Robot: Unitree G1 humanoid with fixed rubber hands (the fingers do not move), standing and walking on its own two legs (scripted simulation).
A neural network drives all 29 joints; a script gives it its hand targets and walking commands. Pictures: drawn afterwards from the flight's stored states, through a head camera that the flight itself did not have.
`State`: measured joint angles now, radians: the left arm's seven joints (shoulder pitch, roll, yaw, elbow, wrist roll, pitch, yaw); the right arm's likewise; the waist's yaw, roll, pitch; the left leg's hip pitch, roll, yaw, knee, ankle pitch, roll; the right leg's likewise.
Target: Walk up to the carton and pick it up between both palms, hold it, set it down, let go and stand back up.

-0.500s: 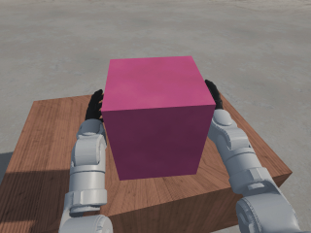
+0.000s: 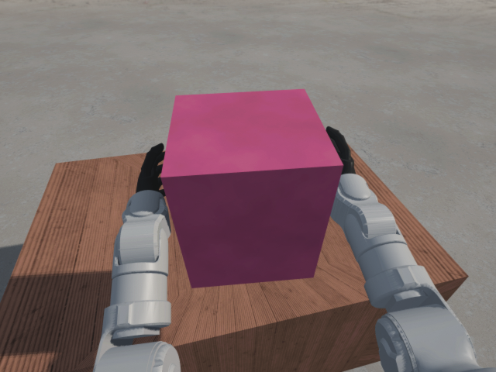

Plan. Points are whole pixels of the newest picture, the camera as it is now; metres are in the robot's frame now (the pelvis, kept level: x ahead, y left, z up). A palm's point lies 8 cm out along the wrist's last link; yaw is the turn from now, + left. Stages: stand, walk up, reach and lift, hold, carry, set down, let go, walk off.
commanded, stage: hold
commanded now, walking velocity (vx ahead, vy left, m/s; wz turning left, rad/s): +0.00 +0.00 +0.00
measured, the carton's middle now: (247, 190) +0.38 -0.01 +0.15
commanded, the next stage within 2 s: none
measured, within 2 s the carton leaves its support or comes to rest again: neither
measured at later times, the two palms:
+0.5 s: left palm (150, 194) +0.36 +0.15 +0.16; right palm (338, 176) +0.37 -0.16 +0.17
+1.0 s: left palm (152, 194) +0.36 +0.14 +0.16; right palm (340, 176) +0.37 -0.16 +0.17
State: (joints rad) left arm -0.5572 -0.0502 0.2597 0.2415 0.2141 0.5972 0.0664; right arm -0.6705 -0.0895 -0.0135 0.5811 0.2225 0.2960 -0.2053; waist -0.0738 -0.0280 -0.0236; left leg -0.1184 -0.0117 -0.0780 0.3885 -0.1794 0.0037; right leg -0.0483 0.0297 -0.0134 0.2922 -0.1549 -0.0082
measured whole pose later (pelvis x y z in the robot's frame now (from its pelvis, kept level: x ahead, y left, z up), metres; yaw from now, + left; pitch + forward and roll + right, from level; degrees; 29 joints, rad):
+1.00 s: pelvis +0.00 +0.00 +0.00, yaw +0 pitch -5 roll -1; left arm -0.56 -0.05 0.26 0.22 0.22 0.62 0.07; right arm -0.67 -0.09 -0.01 0.58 0.22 0.30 -0.20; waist -0.07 -0.03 -0.01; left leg -0.11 -0.01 -0.07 0.39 -0.18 0.00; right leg -0.04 0.03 -0.01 0.30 -0.16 -0.01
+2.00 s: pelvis +0.00 +0.00 +0.00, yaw +0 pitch -5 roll -1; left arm -0.56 -0.04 0.25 0.23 0.21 0.60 0.06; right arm -0.66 -0.08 -0.02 0.57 0.22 0.29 -0.21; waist -0.07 -0.03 -0.01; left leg -0.12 -0.01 -0.08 0.39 -0.18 0.00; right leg -0.05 0.03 -0.02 0.30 -0.16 -0.01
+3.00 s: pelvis +0.00 +0.00 +0.00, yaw +0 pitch -5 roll -1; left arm -0.56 -0.05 0.26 0.23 0.21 0.61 0.06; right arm -0.68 -0.10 -0.01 0.58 0.23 0.30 -0.21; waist -0.08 -0.03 -0.01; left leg -0.12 -0.01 -0.07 0.39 -0.19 0.00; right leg -0.05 0.03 -0.01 0.30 -0.16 -0.01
